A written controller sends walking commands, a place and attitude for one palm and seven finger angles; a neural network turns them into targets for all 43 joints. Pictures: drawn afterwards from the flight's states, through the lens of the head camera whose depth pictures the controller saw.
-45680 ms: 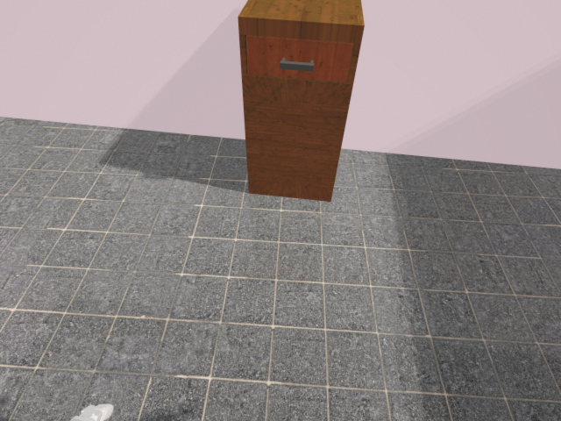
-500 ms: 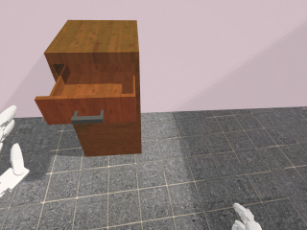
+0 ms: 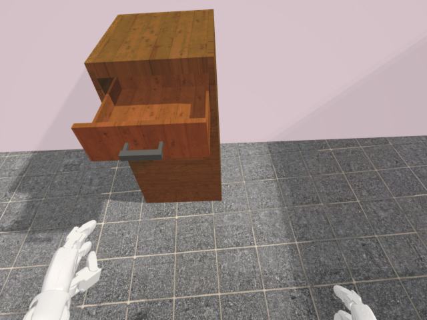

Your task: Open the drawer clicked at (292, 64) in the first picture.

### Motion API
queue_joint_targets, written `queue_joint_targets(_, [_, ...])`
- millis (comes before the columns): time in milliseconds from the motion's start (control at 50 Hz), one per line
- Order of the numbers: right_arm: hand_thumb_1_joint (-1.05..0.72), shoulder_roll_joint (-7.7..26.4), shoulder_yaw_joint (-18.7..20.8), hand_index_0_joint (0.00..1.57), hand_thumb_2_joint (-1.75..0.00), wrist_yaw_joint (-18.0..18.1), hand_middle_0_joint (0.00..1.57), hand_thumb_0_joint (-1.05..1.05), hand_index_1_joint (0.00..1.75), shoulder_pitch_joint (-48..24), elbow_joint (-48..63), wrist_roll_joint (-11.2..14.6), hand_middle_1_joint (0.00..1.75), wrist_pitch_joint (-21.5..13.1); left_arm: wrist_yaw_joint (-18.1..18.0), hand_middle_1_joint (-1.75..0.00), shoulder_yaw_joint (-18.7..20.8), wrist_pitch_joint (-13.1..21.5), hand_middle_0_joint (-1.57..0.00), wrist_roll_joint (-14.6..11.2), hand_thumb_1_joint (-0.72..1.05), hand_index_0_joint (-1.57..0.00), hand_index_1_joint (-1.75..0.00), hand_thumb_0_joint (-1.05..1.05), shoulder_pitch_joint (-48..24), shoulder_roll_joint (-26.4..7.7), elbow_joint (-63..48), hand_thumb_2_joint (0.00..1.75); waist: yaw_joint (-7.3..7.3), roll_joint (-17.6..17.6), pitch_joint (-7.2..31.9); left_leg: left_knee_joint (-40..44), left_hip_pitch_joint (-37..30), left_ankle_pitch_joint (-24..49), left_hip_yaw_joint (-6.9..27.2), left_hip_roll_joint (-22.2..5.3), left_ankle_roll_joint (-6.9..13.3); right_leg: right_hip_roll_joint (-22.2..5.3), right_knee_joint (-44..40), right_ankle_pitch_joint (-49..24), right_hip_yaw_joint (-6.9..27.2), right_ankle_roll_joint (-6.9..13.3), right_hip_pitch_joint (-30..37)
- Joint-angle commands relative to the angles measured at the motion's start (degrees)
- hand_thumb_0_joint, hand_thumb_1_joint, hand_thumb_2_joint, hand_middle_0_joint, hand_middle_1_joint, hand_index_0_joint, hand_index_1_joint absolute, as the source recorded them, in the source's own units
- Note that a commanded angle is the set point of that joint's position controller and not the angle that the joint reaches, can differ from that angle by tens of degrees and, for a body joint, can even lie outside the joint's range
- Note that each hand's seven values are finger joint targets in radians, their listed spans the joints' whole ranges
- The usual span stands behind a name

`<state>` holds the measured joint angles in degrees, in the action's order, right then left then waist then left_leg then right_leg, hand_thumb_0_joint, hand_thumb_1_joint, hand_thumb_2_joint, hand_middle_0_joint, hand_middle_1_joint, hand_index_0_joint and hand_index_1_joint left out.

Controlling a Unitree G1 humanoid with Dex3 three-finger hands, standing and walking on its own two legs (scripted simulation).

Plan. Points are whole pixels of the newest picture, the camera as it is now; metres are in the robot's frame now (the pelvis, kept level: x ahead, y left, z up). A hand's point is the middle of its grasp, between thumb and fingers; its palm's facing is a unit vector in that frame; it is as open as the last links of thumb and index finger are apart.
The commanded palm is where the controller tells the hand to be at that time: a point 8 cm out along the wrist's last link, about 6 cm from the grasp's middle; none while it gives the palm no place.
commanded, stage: let the arm hang, fingers relaxed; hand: left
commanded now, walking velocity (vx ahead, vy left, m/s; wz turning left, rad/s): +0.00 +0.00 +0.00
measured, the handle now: (142, 150) +0.57 +0.23 -0.05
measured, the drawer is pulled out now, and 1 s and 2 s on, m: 0.26 0.26 0.26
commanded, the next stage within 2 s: look to check the result in 0.96 s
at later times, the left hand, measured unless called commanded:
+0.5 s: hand out of the picture +0.00 +0.22 -0.15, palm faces +0.01 -0.96 -0.30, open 7.3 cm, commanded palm none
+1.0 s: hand out of the picture +0.09 +0.22 -0.14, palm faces -0.04 -0.96 -0.28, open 7.4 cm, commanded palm none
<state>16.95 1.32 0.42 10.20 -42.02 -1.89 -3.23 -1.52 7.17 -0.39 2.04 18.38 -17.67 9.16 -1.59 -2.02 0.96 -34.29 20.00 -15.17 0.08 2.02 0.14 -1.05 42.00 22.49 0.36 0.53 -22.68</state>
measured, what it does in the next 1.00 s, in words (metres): stands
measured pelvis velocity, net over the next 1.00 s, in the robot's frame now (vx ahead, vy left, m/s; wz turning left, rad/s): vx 0.01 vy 0.00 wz -0.03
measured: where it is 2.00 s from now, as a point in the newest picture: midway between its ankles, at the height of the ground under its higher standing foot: outside the picture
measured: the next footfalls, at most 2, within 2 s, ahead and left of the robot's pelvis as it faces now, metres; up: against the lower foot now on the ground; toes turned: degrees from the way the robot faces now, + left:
none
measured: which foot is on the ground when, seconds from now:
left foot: down 0.00-1.00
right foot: down 0.00-1.00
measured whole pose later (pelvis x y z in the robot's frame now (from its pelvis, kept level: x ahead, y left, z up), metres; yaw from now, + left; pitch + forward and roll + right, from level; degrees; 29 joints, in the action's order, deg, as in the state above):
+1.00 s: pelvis +0.01 +0.00 +0.02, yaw -2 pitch -2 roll +0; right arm 15.0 1.2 1.1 9.7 -62.7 -1.0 -0.3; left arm -0.4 1.2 0.0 0.7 6.8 -14.5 62.8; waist -1.2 -0.7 -4.3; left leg -20.8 8.9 -10.1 0.3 0.2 -0.2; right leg 1.1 22.0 11.0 1.6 0.8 -9.1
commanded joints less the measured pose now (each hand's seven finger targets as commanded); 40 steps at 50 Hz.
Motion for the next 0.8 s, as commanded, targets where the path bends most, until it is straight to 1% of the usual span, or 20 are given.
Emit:
queue_joint_targets(0, [-0.9,4.73,1.63,0.2,-0.9,0.14,0.2,0.0,0.3,-0.45,4.94,0.87,0.3,0.22,0.98,-0.3,-1.23,0.92,-0.2,0.54,0.9,-0.2,-0.3,0.0,3.96,-7.57,12.83,0.9,2.69,15.7,7.27,-3.28,0.97,10.74,1.7,-2.5,0.82,-8.98,-14.65,-34.06,12.34,3.91,14.79])
queue_joint_targets(20, [-0.9,4.39,1.66,0.2,-0.9,-0.04,0.2,0.0,0.3,0.63,3.94,0.98,0.3,1.18,1.31,-0.3,-1.18,1.06,-0.2,0.2,0.9,-0.2,-0.3,0.0,1.83,-10.12,16.14,0.9,1.51,13.01,3.25,-4.06,0.99,-4.99,0.36,-1.14,-0.02,-13.86,-17.43,-35.0,16.12,6.87,11.97])
queue_joint_targets(40, [-0.9,4.91,1.91,0.2,-0.9,-0.03,0.2,0.0,0.3,1.17,2.3,1.01,0.3,2.16,1.49,-0.3,-1.8,1.01,-0.2,-0.02,0.9,-0.2,-0.3,0.0,-0.97,-10.37,19.08,0.9,0.53,9.49,1.53,-4.5,-2.03,-9.98,0.8,-1.06,0.09,-13.53,-19.72,-25.33,16.05,8.05,7.31])
queue_joint_targets(60, [-0.9,4.96,1.98,0.2,-0.9,0.06,0.2,0.0,0.3,0.67,0.79,0.58,0.3,2.86,1.31,-0.3,-2.02,0.9,-0.2,-0.15,0.9,-0.2,-0.3,0.0,-3.9,-9.78,21.72,0.9,0.22,10.02,-0.64,-4.02,-3.38,-7.33,1.23,-1.64,0.41,-11.3,-20.94,-19.6,15.54,7.76,4.69])
queue_joint_targets(80, [-0.9,4.51,1.73,0.2,-0.9,0.06,0.2,0.0,0.3,0.89,-0.61,0.45,0.3,3.16,1.16,-0.3,-2.49,0.75,-0.2,-0.3,0.9,-0.2,-0.3,0.0,-5.64,-8.89,24.21,0.9,-0.12,8.01,-2.07,-2.01,-5.24,-2.91,1.66,-2.16,0.63,-9.81,-21.32,-16.65,14.38,7.17,3.16])
queue_joint_targets(100, [-0.9,3.42,1.29,0.2,-0.9,-0.01,0.2,0.0,0.3,2.47,-1.65,0.65,0.3,3.29,1.02,-0.3,-3.0,0.61,-0.2,-0.6,0.9,-0.2,-0.3,0.0,-6.1,-8.23,26.57,0.9,-0.68,6.5,-1.7,1.86,-7.96,4.44,2.41,-2.92,0.77,-7.66,-20.39,-15.43,11.67,5.7,3.02])
queue_joint_targets(120, [-0.9,3.16,0.78,0.2,-0.9,0.07,0.2,0.0,0.3,2.78,-3.18,0.64,0.3,3.1,0.97,-0.3,-3.53,0.64,-0.2,-0.93,0.9,-0.2,-0.3,0.0,-6.02,-6.67,29.22,0.9,-0.54,1.57,-1.51,5.09,-9.43,9.96,3.83,-4.23,1.03,-5.72,-18.85,-15.01,9.62,4.13,3.52])
queue_joint_targets(140, [-0.9,3.48,0.45,0.2,-0.9,0.2,0.2,0.0,0.3,2.22,-4.29,0.61,0.3,2.87,0.91,-0.3,-3.9,0.57,-0.2,-1.18,0.9,-0.2,-0.3,0.0,-5.2,-5.56,31.44,0.9,0.25,-2.16,-1.16,7.73,-8.49,11.15,5.84,-5.82,1.49,-3.51,-18.0,-13.32,8.18,2.93,5.29])
queue_joint_targets(160, [-0.9,3.94,0.43,0.2,-0.9,0.24,0.2,0.0,0.3,1.58,-5.23,0.54,0.3,2.99,0.8,-0.3,-4.12,0.4,-0.2,-1.18,0.9,-0.2,-0.3,0.0,-4.49,-5.0,33.43,0.9,0.9,-4.62,-1.49,9.87,-5.81,5.66,6.95,-6.59,1.77,-2.46,-19.47,-7.68,7.82,2.55,7.2])
queue_joint_targets(180, [-0.9,3.27,0.39,0.2,-0.9,0.28,0.2,0.0,0.3,1.16,-6.19,0.54,0.3,3.07,0.85,-0.3,-4.0,0.23,-0.2,-1.21,0.9,-0.2,-0.3,0.0,-3.73,-4.75,35.91,0.9,1.41,-5.96,-2.68,11.21,-4.3,1.77,7.07,-6.24,1.82,-2.44,-20.32,-5.18,7.83,2.66,8.03])
queue_joint_targets(200, [-0.9,3.54,0.63,0.2,-0.9,0.56,0.2,0.0,0.3,1.25,-6.83,0.49,0.3,3.16,0.77,-0.3,-3.44,0.33,-0.2,-1.09,0.9,-0.2,-0.3,0.0,-2.81,-4.54,37.58,0.9,1.77,-6.7,-2.37,11.59,-4.92,1.45,7.0,-6.55,1.88,-2.19,-21.04,-5.92,7.84,2.87,8.84])
queue_joint_targets(260, [-0.9,3.27,0.77,0.2,-0.9,0.73,0.2,0.0,0.3,3.75,-9.67,0.64,0.3,3.17,0.86,-0.3,-3.67,0.7,-0.2,-1.27,0.9,-0.2,-0.3,0.0,-2.98,-4.83,42.14,0.9,1.31,-2.04,1.02,10.96,-6.99,0.58,5.6,-5.7,1.59,-3.26,-23.61,-4.79,8.48,3.22,11.21])
queue_joint_targets(300, [-0.9,3.08,0.97,0.2,-0.9,0.88,0.2,0.0,0.3,4.91,-11.15,0.69,0.3,3.33,0.68,-0.3,-3.81,0.72,-0.2,-1.28,0.9,-0.2,-0.3,0.0,-3.47,-4.41,44.09,0.9,0.99,0.37,0.18,11.6,-8.54,0.73,5.65,-6.01,1.6,-3.19,-24.82,-3.41,7.97,3.34,9.84])
queue_joint_targets(320, [-0.9,3.38,0.96,0.2,-0.9,0.96,0.2,0.0,0.3,5.27,-12.1,0.62,0.3,3.29,0.66,-0.3,-3.9,0.72,-0.2,-1.29,0.9,-0.2,-0.3,0.0,-3.82,-4.11,45.13,0.9,0.84,0.19,0.04,12.06,-8.67,0.66,5.73,-6.19,1.66,-3.21,-25.1,-3.33,7.75,3.21,9.65])
queue_joint_targets(360, [-0.9,3.52,0.95,0.2,-0.9,1.02,0.2,0.0,0.3,5.51,-13.42,0.59,0.3,3.26,0.58,-0.3,-3.9,0.61,-0.2,-1.34,0.9,-0.2,-0.3,0.0,-4.38,-4.38,46.67,0.9,0.87,-0.16,-2.53,13.54,-7.73,0.25,6.17,-6.56,1.69,-3.02,-25.0,-3.4,7.2,3.19,8.98])
queue_joint_targets(500, [-0.9,4.1,1.14,0.2,-0.9,1.05,0.2,0.0,0.3,5.58,-16.47,0.62,0.3,3.04,0.3,-0.3,-3.96,0.65,-0.2,-1.27,0.9,-0.2,-0.3,0.0,-4.49,-4.77,50.54,0.9,1.42,2.75,-4.5,16.05,-7.73,0.03,6.48,-7.21,1.93,-2.71,-24.75,-4.3,6.39,2.83,9.33])
queue_joint_targets(540, [-0.9,4.13,1.09,0.2,-0.9,0.99,0.2,0.0,0.3,5.47,-17.12,0.53,0.3,2.99,0.28,-0.3,-3.99,0.61,-0.2,-1.28,0.9,-0.2,-0.3,0.0,-5.41,-4.98,50.87,0.9,1.3,2.58,-5.12,16.56,-7.38,-0.16,6.44,-7.14,1.92,-2.96,-24.9,-4.38,6.46,2.65,9.54])
queue_joint_targets(640, [-0.9,4.75,1.23,0.2,-0.9,0.86,0.2,0.0,0.3,4.24,-17.7,0.55,0.3,2.67,0.23,-0.3,-3.85,0.93,-0.2,-1.24,0.9,-0.2,-0.3,0.0,-7.01,-6.04,51.05,0.9,1.39,2.7,-4.35,16.71,-8.22,2.57,6.2,-7.05,1.85,-3.21,-24.47,-7.02,6.58,2.54,10.58])
queue_joint_targets(740, [-0.9,5.28,1.24,0.2,-0.9,0.92,0.2,0.0,0.3,2.59,-17.92,0.65,0.3,2.23,0.21,-0.3,-3.77,1.27,-0.2,-1.27,0.9,-0.2,-0.3,0.0,-8.59,-6.5,50.88,0.9,1.43,1.11,-2.67,16.66,-9.69,7.17,6.01,-7.41,1.66,-3.39,-23.55,-12.3,6.47,2.36,12.33])
queue_joint_targets(780, [-0.9,5.55,1.25,0.2,-0.9,0.9,0.2,0.0,0.3,2.07,-18.08,0.68,0.3,2.18,0.21,-0.3,-3.75,1.38,-0.2,-1.28,0.9,-0.2,-0.3,0.0,-9.11,-6.75,50.85,0.9,1.36,2.09,-2.37,16.78,-10.06,8.04,5.82,-7.39,1.51,-3.59,-23.69,-13.21,6.51,2.33,12.77])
